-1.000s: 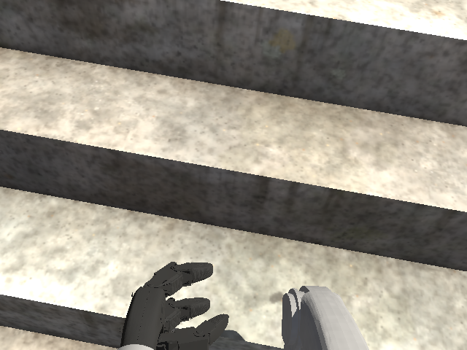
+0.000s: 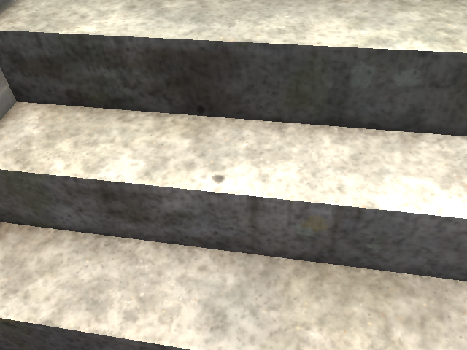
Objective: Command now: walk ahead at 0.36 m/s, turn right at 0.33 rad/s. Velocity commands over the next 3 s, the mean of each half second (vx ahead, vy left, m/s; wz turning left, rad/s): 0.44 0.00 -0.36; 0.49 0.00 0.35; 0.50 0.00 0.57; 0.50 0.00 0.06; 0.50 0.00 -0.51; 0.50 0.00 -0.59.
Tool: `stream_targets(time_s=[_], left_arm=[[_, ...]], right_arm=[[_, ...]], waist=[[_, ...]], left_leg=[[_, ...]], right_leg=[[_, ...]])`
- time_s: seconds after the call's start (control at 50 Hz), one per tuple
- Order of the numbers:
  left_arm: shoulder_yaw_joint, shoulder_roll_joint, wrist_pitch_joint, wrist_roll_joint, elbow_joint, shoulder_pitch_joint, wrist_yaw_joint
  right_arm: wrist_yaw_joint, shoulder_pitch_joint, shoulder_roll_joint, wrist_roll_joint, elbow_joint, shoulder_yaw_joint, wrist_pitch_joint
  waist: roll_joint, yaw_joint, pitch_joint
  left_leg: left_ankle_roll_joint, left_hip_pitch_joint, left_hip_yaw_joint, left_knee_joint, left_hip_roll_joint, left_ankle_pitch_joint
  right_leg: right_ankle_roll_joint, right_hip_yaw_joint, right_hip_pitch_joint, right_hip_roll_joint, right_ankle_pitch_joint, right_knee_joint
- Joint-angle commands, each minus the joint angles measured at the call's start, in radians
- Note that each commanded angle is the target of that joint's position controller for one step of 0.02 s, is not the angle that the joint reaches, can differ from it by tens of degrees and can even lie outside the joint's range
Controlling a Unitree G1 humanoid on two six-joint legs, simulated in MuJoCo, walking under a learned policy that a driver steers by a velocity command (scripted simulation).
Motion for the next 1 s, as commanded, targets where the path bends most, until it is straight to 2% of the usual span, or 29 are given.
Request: stream_targets(time_s=[0.02, 0.12, 0.18, 0.2, 0.22, 0.24, 0.26, 0.28, 0.3, 0.32, 0.34, 0.36, 0.4, 0.46, 0.54, 0.6, 0.64, 0.68, 0.7, 0.72, 0.74, 0.78, 0.8, 0.82, 0.84, 0.88, 0.9, 0.96, 1.0], left_arm=[[-0.018, -0.023, -0.040, 0.009, -0.229, -0.258, 0.005], [-0.042, -0.062, -0.007, -0.009, -0.395, -0.455, 0.032], [-0.064, -0.033, 0.021, -0.034, -0.516, -0.530, 0.024], [-0.067, -0.022, 0.041, -0.036, -0.536, -0.524, 0.019], [-0.098, -0.071, 0.062, -0.057, -0.485, -0.355, 0.006], [-0.059, -0.004, 0.066, -0.049, -0.390, -0.228, -0.006], [-0.033, 0.026, 0.068, -0.032, -0.283, 0.066, -0.002], [-0.007, 0.100, 0.051, -0.019, -0.264, 0.201, -0.004], [0.025, 0.187, 0.058, 0.007, -0.276, 0.175, -0.010], [0.062, 0.327, 0.076, 0.004, -0.241, 0.111, 0.017], [0.077, 0.349, 0.087, -0.022, -0.268, -0.048, 0.038], [0.049, 0.297, 0.076, 0.010, -0.256, -0.139, 0.035], [0.026, 0.140, 0.002, 0.012, -0.112, -0.149, -0.013], [-0.002, 0.007, -0.055, 0.001, 0.018, -0.064, -0.049], [-0.009, 0.025, -0.099, 0.017, 0.075, 0.085, -0.052], [-0.009, 0.039, -0.106, -0.010, 0.097, 0.113, -0.060], [-0.017, 0.016, -0.099, -0.026, 0.139, 0.232, -0.032], [-0.014, 0.052, -0.086, -0.035, 0.201, 0.383, 0.019], [-0.023, 0.048, -0.091, -0.071, 0.154, 0.270, 0.040], [-0.020, 0.105, -0.093, -0.101, 0.111, 0.180, 0.070], [-0.017, 0.168, -0.138, -0.104, 0.077, 0.180, 0.090], [0.013, 0.254, -0.154, -0.124, 0.038, 0.113, 0.072], [0.031, 0.286, -0.146, -0.114, -0.001, 0.070, 0.055], [0.015, 0.176, -0.144, -0.023, -0.085, -0.017, 0.007], [0.006, 0.123, -0.127, 0.058, -0.187, -0.195, -0.031], [-0.071, -0.086, -0.111, 0.100, -0.369, -0.301, -0.025], [-0.100, -0.131, -0.106, 0.078, -0.380, -0.264, -0.030], [-0.129, -0.132, -0.061, 0.036, -0.351, -0.168, -0.009], [-0.137, -0.132, -0.033, 0.012, -0.390, -0.289, 0.025]], right_arm=[[-0.012, 0.086, -0.111, -0.020, 0.012, -0.025, -0.054], [0.008, 0.138, -0.113, -0.026, 0.036, -0.014, -0.086], [0.024, -0.025, -0.123, 0.018, 0.012, 0.005, -0.073], [0.023, -0.053, -0.121, 0.027, 0.012, 0.009, -0.068], [0.023, -0.166, -0.179, 0.063, -0.036, 0.007, -0.059], [0.008, -0.151, -0.226, 0.093, -0.081, 0.001, -0.060], [0.017, -0.142, -0.314, 0.094, -0.095, -0.014, -0.072], [0.045, -0.182, -0.384, 0.117, -0.128, -0.045, -0.069], [0.080, -0.170, -0.361, 0.085, -0.167, -0.051, -0.070], [0.137, -0.222, -0.206, 0.040, -0.277, -0.027, -0.068], [0.146, -0.200, -0.069, -0.038, -0.294, -0.004, -0.050], [0.130, -0.244, 0.054, -0.059, -0.364, 0.024, -0.042], [0.080, -0.272, 0.089, -0.076, -0.399, 0.054, -0.048], [0.049, -0.187, 0.111, -0.028, -0.340, 0.076, -0.021], [0.015, -0.361, 0.147, 0.040, -0.380, 0.096, 0.002], [-0.016, -0.519, 0.160, 0.044, -0.458, 0.117, 0.025], [-0.012, -0.630, 0.126, 0.037, -0.495, 0.117, 0.051], [-0.011, -0.640, 0.123, 0.047, -0.493, 0.132, 0.075], [-0.007, -0.533, 0.083, 0.060, -0.422, 0.124, 0.063], [0.003, -0.416, 0.042, 0.082, -0.368, 0.132, 0.071], [-0.006, -0.313, 0.024, 0.087, -0.350, 0.130, 0.095], [0.012, -0.090, -0.107, 0.049, -0.244, 0.084, 0.130], [0.036, -0.030, -0.181, 0.043, -0.208, 0.044, 0.115], [0.040, -0.094, -0.190, 0.022, -0.178, 0.033, 0.117], [0.000, -0.190, -0.093, -0.003, -0.194, 0.029, 0.131], [-0.011, -0.196, -0.074, -0.016, -0.106, 0.028, 0.060], [-0.005, -0.199, -0.014, -0.026, -0.058, 0.043, 0.037], [0.024, -0.240, -0.001, -0.001, -0.048, 0.062, -0.012], [0.052, -0.096, -0.021, 0.018, 0.001, 0.062, -0.044]], waist=[[0.014, -0.020, 0.080], [0.030, -0.039, 0.189], [-0.005, 0.076, 0.295], [0.045, 0.076, 0.282], [0.108, 0.127, 0.204], [0.084, 0.105, 0.084], [0.143, 0.215, -0.134], [0.119, 0.298, -0.267], [0.022, 0.265, -0.303], [-0.385, 0.171, -0.278], [-0.299, 0.109, -0.239], [-0.277, 0.036, -0.136], [-0.110, -0.033, 0.147], [-0.029, -0.073, 0.199], [0.021, -0.012, 0.211], [-0.019, -0.012, 0.234], [-0.034, 0.049, 0.209], [-0.145, 0.087, 0.131], [-0.096, -0.008, 0.018], [-0.116, -0.089, -0.092], [-0.174, -0.124, -0.170], [-0.214, -0.207, -0.283], [-0.046, -0.252, -0.325], [0.177, -0.188, -0.331], [0.059, -0.167, -0.272], [-0.149, -0.003, 0.086], [-0.207, 0.063, 0.241], [-0.207, 0.143, 0.310], [-0.088, 0.066, 0.275]], left_leg=[[0.166, 0.334, -0.403, -0.249, 0.406, -0.302], [0.089, 0.404, -0.261, -0.342, 0.525, -0.321], [0.021, -0.019, 0.031, -0.537, 0.370, -0.297], [0.058, -0.125, 0.083, -0.632, 0.334, -0.178], [0.118, -0.277, 0.164, -0.720, 0.295, 0.052], [0.165, -0.199, 0.199, -0.538, 0.267, 0.738], [0.179, -0.023, 0.181, -0.251, 0.336, 1.580], [0.144, 0.117, 0.146, 0.120, 0.320, 1.715], [0.073, 0.113, 0.055, 0.430, 0.296, 1.344], [-0.019, -0.304, -0.060, 0.816, 0.071, 0.184], [-0.050, -0.452, -0.303, 1.308, 0.016, 0.082], [-0.045, -0.587, -0.372, 1.610, 0.012, 0.158], [0.006, -0.756, -0.323, 1.721, 0.034, 0.312], [0.039, -0.840, -0.341, 1.692, -0.018, 0.337], [0.043, -1.093, -0.290, 1.836, -0.112, 0.200], [0.062, -1.144, -0.164, 1.741, -0.125, 0.072], [0.054, -1.067, -0.034, 1.577, -0.122, 0.076], [0.082, -1.088, 0.096, 1.556, -0.083, -0.067], [0.114, -0.735, 0.173, 1.307, -0.130, -0.113], [0.102, -0.411, 0.234, 1.111, -0.167, -0.104], [0.102, -0.285, 0.204, 1.009, -0.137, -0.125], [0.127, -0.131, 0.149, 0.713, -0.198, -0.303], [0.190, 0.012, -0.079, 0.478, -0.153, -0.202], [0.391, 0.207, -0.615, 0.262, 0.061, -0.095], [0.480, 0.086, -1.108, -0.033, 0.137, -0.518], [0.302, -0.113, -0.995, -0.115, 0.188, -0.630], [0.232, -0.251, -0.799, -0.082, 0.147, -0.435], [0.114, -0.422, -0.428, -0.028, 0.055, -0.106], [0.149, -0.334, -0.426, -0.064, 0.049, -0.036]], right_leg=[[-0.024, 0.177, -0.555, -0.047, -0.030, 0.463], [-0.047, 0.245, -0.972, -0.059, -0.290, 0.846], [-0.039, 0.065, -0.639, -0.112, -0.169, 0.300], [-0.052, -0.017, -0.453, -0.125, -0.070, 0.208], [-0.097, -0.101, -0.061, -0.118, -0.066, -0.069], [-0.083, -0.193, 0.173, 0.008, -0.110, -0.079], [-0.087, -0.211, 0.352, 0.098, -0.057, 0.001], [-0.079, -0.105, 0.420, 0.159, -0.061, -0.305], [-0.083, 0.197, 0.413, 0.153, -0.160, -0.640], [-0.107, 0.854, 0.529, -0.060, -0.568, -1.164], [-0.011, 1.060, 0.451, -0.150, -0.761, -1.353], [0.064, 0.996, 0.322, -0.166, -0.727, -1.295], [0.115, 0.659, 0.141, -0.108, -0.408, -1.099], [0.139, 0.327, 0.169, -0.094, -0.024, -1.020], [0.157, 0.206, 0.326, -0.165, 0.276, -1.189], [0.218, 0.020, 0.301, -0.111, 0.329, -1.292], [0.189, -0.007, 0.339, -0.098, 0.542, -1.368], [0.139, -0.006, 0.614, -0.160, 1.008, -1.479], [0.190, -0.205, 0.566, -0.105, 1.597, -1.409], [0.149, -0.206, 0.457, -0.117, 1.995, -1.344], [0.114, -0.144, 0.522, -0.224, 2.311, -1.254], [0.138, -0.134, 0.715, -0.251, 2.555, -0.887], [0.125, -0.104, 0.636, -0.194, 1.960, -0.400], [0.163, -0.043, 0.161, 0.039, 0.486, 0.099], [0.120, 0.128, -0.169, 0.146, 0.309, 0.664], [0.013, 0.181, -0.493, 0.082, 0.352, 0.884], [-0.004, 0.178, -0.548, 0.044, 0.338, 0.850], [0.020, 0.095, -0.497, -0.019, 0.362, 0.607], [0.013, 0.020, -0.609, -0.025, 0.241, 0.739]])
